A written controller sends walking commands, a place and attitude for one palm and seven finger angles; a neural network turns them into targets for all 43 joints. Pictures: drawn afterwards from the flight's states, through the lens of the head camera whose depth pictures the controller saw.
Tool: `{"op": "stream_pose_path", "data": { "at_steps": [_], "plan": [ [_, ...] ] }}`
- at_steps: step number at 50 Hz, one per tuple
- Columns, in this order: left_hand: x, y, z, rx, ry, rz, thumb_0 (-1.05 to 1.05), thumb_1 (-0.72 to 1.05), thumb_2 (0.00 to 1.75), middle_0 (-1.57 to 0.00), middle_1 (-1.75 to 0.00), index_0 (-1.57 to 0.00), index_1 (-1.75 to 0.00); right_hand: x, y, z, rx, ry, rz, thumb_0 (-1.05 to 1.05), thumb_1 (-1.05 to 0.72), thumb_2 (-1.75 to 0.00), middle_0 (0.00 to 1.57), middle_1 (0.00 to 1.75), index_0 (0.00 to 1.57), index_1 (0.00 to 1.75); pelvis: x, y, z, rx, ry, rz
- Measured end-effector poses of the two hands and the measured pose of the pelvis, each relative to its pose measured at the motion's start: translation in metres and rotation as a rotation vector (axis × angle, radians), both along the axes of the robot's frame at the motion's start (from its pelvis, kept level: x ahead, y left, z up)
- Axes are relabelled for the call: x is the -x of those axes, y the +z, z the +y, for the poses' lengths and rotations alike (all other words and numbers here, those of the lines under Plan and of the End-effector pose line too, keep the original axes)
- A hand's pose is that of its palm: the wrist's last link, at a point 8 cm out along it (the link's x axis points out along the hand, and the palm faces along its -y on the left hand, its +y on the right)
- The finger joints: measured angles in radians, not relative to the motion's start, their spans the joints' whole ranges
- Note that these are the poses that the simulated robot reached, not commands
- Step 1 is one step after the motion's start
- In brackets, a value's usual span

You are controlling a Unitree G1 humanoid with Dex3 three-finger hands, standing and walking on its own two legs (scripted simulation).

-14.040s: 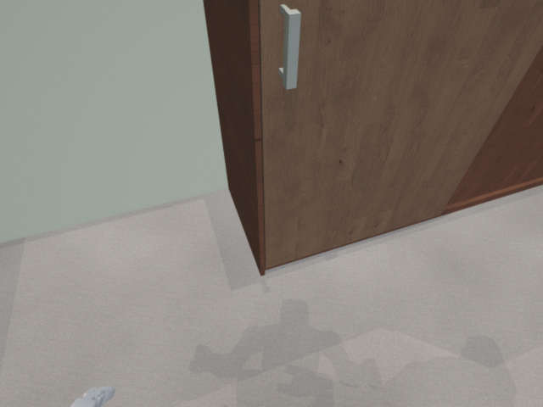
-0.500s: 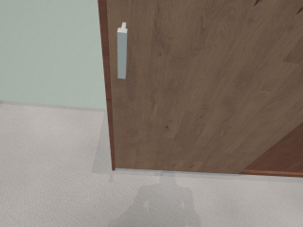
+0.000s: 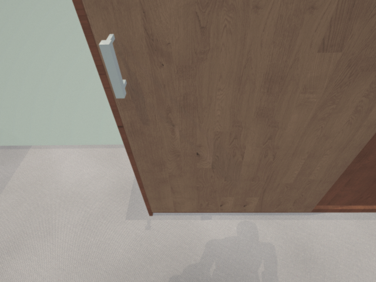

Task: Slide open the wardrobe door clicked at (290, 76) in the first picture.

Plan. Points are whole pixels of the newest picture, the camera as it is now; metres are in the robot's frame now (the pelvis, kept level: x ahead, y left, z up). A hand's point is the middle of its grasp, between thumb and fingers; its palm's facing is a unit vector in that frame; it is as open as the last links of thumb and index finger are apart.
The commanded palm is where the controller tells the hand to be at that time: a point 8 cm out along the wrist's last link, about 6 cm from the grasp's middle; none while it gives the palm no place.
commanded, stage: come to a stop and stand still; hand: left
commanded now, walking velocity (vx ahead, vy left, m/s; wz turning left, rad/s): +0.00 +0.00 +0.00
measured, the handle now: (116, 67) +0.58 +0.21 +0.18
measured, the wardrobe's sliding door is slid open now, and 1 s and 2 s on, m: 0.00 0.00 0.00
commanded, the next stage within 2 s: look again from close up in 0.30 s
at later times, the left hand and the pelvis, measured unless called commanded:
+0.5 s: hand out of the picture -0.02 +0.16 -0.18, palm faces +0.01 -0.98 -0.17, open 7.4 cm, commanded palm none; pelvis +0.00 +0.01 +0.00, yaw -1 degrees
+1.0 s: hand out of the picture +0.01 +0.22 -0.17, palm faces -0.03 -0.97 -0.22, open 7.4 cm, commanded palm none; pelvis -0.01 +0.04 +0.00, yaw -2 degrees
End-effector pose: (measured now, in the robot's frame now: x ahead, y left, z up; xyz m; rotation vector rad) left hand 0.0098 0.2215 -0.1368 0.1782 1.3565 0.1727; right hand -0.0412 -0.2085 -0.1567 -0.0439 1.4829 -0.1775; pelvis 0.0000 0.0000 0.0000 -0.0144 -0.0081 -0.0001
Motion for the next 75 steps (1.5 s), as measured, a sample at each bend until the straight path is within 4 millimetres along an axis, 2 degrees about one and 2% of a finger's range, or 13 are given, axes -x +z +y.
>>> {"op": "stream_pose_path", "data": {
  "at_steps": [8, 15, 20, 24, 33, 40, 48, 58, 67, 75],
  "plan": [
    [0.034, -0.012, -0.027, 0.078, 0.051, 0.102, 0.01, 0.93, 0.9, -0.2, -0.3, -0.2, -0.29, -0.028, 0.008, -0.006, 0.037, 0.055, -0.021, 0.01, -0.92, -0.9, 0.2, 0.3, 0.2, 0.3, -0.003, 0.001, -0.007, -0.013, 0.001, -0.003],
    [0.045, -0.012, -0.037, 0.104, 0.048, 0.128, 0.0, 0.91, 0.89, -0.2, -0.3, -0.2, -0.29, -0.042, 0.011, -0.015, 0.065, 0.054, -0.059, 0.01, -0.92, -0.9, 0.2, 0.3, 0.2, 0.3, -0.004, 0.002, -0.006, -0.016, -0.005, -0.015],
    [0.04, -0.01, -0.032, 0.091, 0.04, 0.109, 0.0, 0.91, 0.9, -0.2, -0.3, -0.2, -0.29, -0.043, 0.011, -0.014, 0.066, 0.053, -0.073, 0.01, -0.92, -0.9, 0.2, 0.3, 0.2, 0.3, -0.003, 0.003, -0.005, -0.016, -0.006, -0.021],
    [0.035, -0.009, -0.019, 0.059, 0.008, 0.065, 0.0, 0.9, 0.89, -0.2, -0.3, -0.2, -0.3, -0.044, 0.007, -0.013, 0.064, 0.05, -0.105, 0.01, -0.93, -0.9, 0.2, 0.3, 0.2, 0.3, 0.003, -0.001, 0.004, 0.009, -0.017, -0.006],
    [0.005, -0.008, 0.029, 0.004, -0.024, -0.028, 0.0, 0.9, 0.9, -0.2, -0.3, -0.2, -0.29, -0.032, 0.003, 0.016, 0.049, 0.057, -0.146, 0.01, -0.93, -0.9, 0.2, 0.3, 0.2, 0.3, 0.006, -0.005, 0.027, -0.008, -0.019, -0.016],
    [-0.01, -0.003, 0.048, -0.015, -0.051, -0.058, 0.0, 0.91, 0.9, -0.2, -0.3, -0.2, -0.29, -0.019, 0.004, 0.031, 0.028, 0.057, -0.116, 0.01, -0.92, -0.9, 0.2, 0.3, 0.2, 0.3, 0.009, -0.004, 0.036, -0.019, -0.027, -0.008],
    [-0.004, -0.004, 0.048, -0.003, -0.053, -0.015, 0.0, 0.91, 0.9, -0.2, -0.3, -0.2, -0.29, -0.018, 0.006, 0.031, 0.032, 0.061, -0.09, 0.01, -0.91, -0.9, 0.2, 0.3, 0.2, 0.3, 0.007, -0.003, 0.038, -0.023, -0.031, 0.004],
    [0.006, -0.009, 0.036, 0.023, -0.038, 0.033, 0.0, 0.9, 0.9, -0.2, -0.3, -0.2, -0.29, -0.043, 0.011, 0.012, 0.073, 0.077, -0.118, 0.0, -0.9, -0.9, 0.2, 0.3, 0.2, 0.3, 0.0, -0.002, 0.033, -0.024, -0.033, 0.004],
    [-0.004, -0.009, 0.033, 0.016, -0.041, 0.015, 0.0, 0.9, 0.9, -0.2, -0.3, -0.2, -0.29, -0.07, 0.014, -0.002, 0.092, 0.093, -0.167, 0.0, -0.9, -0.9, 0.2, 0.3, 0.2, 0.3, -0.004, -0.002, 0.025, -0.024, -0.032, 0.0],
    [-0.018, -0.004, 0.035, -0.005, -0.047, -0.019, 0.0, 0.9, 0.9, -0.2, -0.3, -0.2, -0.29, -0.081, 0.015, -0.011, 0.093, 0.105, -0.182, 0.0, -0.9, -0.9, 0.2, 0.3, 0.2, 0.3, -0.007, -0.001, 0.018, -0.025, -0.029, 0.001]
  ]
}}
